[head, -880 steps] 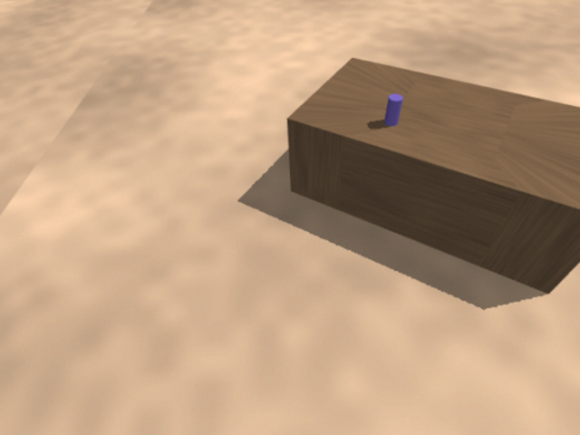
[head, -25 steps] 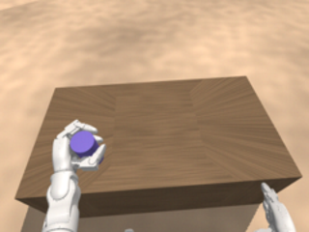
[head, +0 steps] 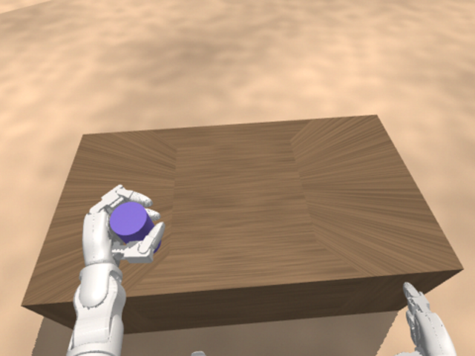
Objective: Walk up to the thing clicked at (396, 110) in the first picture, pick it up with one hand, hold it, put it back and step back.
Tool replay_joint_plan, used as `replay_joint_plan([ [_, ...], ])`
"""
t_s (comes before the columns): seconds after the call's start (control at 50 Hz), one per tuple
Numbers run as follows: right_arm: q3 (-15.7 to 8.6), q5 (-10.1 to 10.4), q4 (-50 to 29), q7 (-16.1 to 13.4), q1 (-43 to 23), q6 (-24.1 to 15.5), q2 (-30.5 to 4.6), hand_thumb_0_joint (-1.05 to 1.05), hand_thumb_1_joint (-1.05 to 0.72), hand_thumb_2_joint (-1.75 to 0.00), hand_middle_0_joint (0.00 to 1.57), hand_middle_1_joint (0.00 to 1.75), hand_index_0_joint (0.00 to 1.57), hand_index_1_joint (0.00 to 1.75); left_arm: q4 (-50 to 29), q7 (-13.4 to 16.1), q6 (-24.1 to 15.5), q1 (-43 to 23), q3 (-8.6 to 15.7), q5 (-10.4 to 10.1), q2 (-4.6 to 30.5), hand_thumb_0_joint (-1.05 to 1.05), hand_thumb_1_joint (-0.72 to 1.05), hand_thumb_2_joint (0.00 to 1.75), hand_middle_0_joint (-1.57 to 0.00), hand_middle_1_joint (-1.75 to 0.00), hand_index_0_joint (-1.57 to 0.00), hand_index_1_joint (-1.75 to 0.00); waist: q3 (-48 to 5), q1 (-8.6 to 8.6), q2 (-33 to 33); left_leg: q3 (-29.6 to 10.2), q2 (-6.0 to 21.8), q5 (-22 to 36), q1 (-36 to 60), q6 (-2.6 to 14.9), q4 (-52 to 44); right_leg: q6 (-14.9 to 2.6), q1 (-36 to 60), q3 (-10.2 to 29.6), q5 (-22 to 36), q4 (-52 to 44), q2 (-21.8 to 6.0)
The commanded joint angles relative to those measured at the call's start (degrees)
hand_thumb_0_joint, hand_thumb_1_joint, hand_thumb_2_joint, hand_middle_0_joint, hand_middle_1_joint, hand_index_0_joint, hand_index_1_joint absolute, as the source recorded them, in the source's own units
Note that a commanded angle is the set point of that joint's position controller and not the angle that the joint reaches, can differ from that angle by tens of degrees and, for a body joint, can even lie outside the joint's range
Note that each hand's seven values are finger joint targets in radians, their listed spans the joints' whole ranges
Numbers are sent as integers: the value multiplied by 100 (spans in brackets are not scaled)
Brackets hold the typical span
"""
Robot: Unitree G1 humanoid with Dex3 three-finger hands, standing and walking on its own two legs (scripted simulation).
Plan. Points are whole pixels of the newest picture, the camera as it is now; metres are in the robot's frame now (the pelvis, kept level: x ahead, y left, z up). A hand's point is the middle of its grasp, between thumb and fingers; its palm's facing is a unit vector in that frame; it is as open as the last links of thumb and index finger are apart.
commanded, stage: hold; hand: left
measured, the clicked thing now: (138, 231) +0.33 +0.18 +0.04
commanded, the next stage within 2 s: crouch in 0.62 s
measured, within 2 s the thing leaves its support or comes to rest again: neither
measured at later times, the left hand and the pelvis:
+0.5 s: hand (139, 222) +0.33 +0.17 +0.06, palm faces +0.14 -0.99 +0.00, open 7.4 cm; pelvis +0.00 +0.00 +0.00, yaw +0 degrees
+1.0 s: hand (145, 224) +0.35 +0.17 +0.03, palm faces +0.14 -0.99 +0.01, open 7.4 cm; pelvis -0.01 +0.00 -0.01, yaw +0 degrees
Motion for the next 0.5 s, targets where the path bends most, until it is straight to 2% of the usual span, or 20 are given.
replay_joint_plan([
  [0.0,-363,0,-1059,-60,-287,-331,-799,0,54,-6,5,5,5,5,-1530,36,-503,-1589,309,-82,842,0,33,129,-128,-140,-129,-140,-1609,25,27,-36,-135,1301,1549,128,-559,-88,54,-146,1868,-743,192],
  [0.02,-500,5,-1010,-81,-251,-327,-924,0,54,-6,5,5,5,5,-1483,60,-495,-1575,254,-71,810,0,33,129,-128,-140,-129,-141,-1554,-63,14,-50,-129,1258,1582,119,-591,-93,-1,-151,1842,-735,205],
  [0.04,-409,-1,-924,-80,-160,-307,-833,0,54,-6,5,5,5,5,-1329,67,-477,-1505,255,-51,788,0,33,130,-128,-140,-130,-141,-1396,-53,-28,-45,-129,1172,1505,122,-604,-93,-62,-157,1765,-762,199],
  [0.06,-177,5,-1025,-54,-219,-304,-615,0,55,-5,5,5,5,5,-1227,53,-471,-1478,196,-53,699,0,33,130,-128,-140,-129,-141,-1224,-12,-128,-20,-152,1044,1367,130,-594,-74,-21,-145,1689,-823,179],
  [0.08,-259,18,-1117,-67,-296,-321,-708,0,55,-6,5,5,5,5,-1351,50,-509,-1614,315,-96,802,0,34,130,-129,-140,-130,-141,-1379,-15,-152,-20,-160,1019,1378,129,-592,-69,69,-130,1696,-832,174],
  [0.1,-518,17,-1042,-102,-283,-315,-961,0,54,-6,5,5,5,5,-1422,65,-517,-1642,390,-85,948,0,34,130,-130,-141,-131,-142,-1472,-34,-41,7,-178,1010,1435,124,-595,-70,96,-89,1719,-847,160],
  [0.14,-257,16,-1004,-80,-167,-305,-710,0,55,-5,5,5,5,5,-1418,0,-478,-1600,87,-31,729,0,34,130,-129,-141,-131,-142,-1296,-52,75,27,-190,905,1432,113,-626,-83,-67,-71,1604,-885,155],
  [0.16,-288,20,-982,-85,-103,-318,-715,0,55,-5,5,5,5,5,-1557,3,-508,-1684,144,-70,750,0,35,130,-129,-141,-130,-141,-1303,-84,46,21,-188,873,1468,110,-625,-71,-66,-70,1573,-892,159],
  [0.2,-469,30,-1022,-112,-181,-345,-939,0,55,-6,5,5,5,5,-1199,6,-414,-1550,251,-115,786,0,36,129,-128,-140,-130,-140,-1382,-95,-187,-26,-151,977,1494,146,-650,-67,-18,-132,1657,-873,197],
  [0.24,-238,13,-686,-75,-12,-329,-659,0,55,-5,5,5,5,5,-1209,-20,-402,-1571,10,-92,554,0,35,129,-128,-139,-129,-140,-1096,-84,15,-15,-155,926,1445,129,-668,-94,-185,-163,1580,-839,198],
  [0.26,-300,30,-812,-76,-143,-323,-736,0,55,-5,5,5,5,5,-1178,-15,-403,-1433,130,-93,660,0,35,129,-128,-139,-129,-140,-1204,6,-46,-34,-148,988,1444,122,-676,-102,-128,-186,1590,-822,206],
  [0.28,-467,43,-1050,-101,-230,-351,-924,0,54,-6,5,5,5,5,-1268,2,-407,-1522,245,-101,795,0,36,128,-127,-138,-128,-139,-1505,-74,-91,-26,-145,1099,1613,128,-633,-85,-21,-164,1709,-825,205],
  [0.3,-484,19,-1132,-95,-215,-353,-972,0,54,-5,5,5,5,5,-1383,33,-415,-1599,274,-86,840,0,36,127,-127,-138,-128,-138,-1607,-33,-91,-53,-138,1230,1624,130,-627,-94,109,-186,1818,-783,211],
  [0.32,-384,10,-1078,-68,-147,-344,-841,0,55,-5,5,5,5,5,-1389,43,-408,-1531,128,-49,703,0,35,128,-127,-139,-129,-139,-1607,-9,-53,-63,-131,1360,1637,121,-618,-97,130,-203,1915,-740,217],
  [0.36,-408,32,-774,-71,-116,-322,-803,0,54,-6,5,5,5,5,-1465,98,-430,-1619,250,-59,840,0,31,128,-128,-140,-129,-141,-1329,25,126,-30,-143,1283,1583,105,-646,-105,-11,-177,1828,-771,210],
  [0.4,-386,50,-1157,-86,-346,-335,-846,0,54,-6,5,5,5,5,-1470,97,-416,-1606,335,-81,893,0,34,129,-128,-139,-129,-140,-1580,7,-135,-32,-147,1235,1554,134,-628,-76,185,-139,1868,-840,186],
  [0.42,-418,40,-1067,-95,-291,-321,-848,0,54,-6,5,5,5,5,-1472,106,-399,-1560,263,-57,828,0,34,128,-128,-139,-129,-140,-1465,-23,-171,-19,-156,1194,1539,132,-643,-69,164,-141,1853,-861,186],
  [0.44,-280,35,-851,-82,-149,-309,-688,0,55,-5,5,5,5,5,-1306,90,-374,-1499,156,-55,692,0,31,129,-128,-140,-129,-141,-1266,-2,-114,-13,-158,1142,1478,126,-661,-76,94,-151,1785,-857,189],
  [0.46,-308,38,-773,-78,-194,-301,-701,0,54,-6,5,5,5,5,-1121,69,-353,-1436,126,-52,646,0,32,129,-128,-140,-129,-141,-1173,-10,-98,-14,-153,1097,1431,129,-678,-83,-5,-152,1720,-863,193],
  [0.48,-461,50,-919,-101,-383,-315,-891,0,54,-6,5,5,5,5,-1183,79,-372,-1613,249,-72,784,0,32,129,-128,-140,-129,-141,-1186,-37,-80,-12,-151,1019,1436,120,-699,-86,-22,-137,1664,-880,189],
])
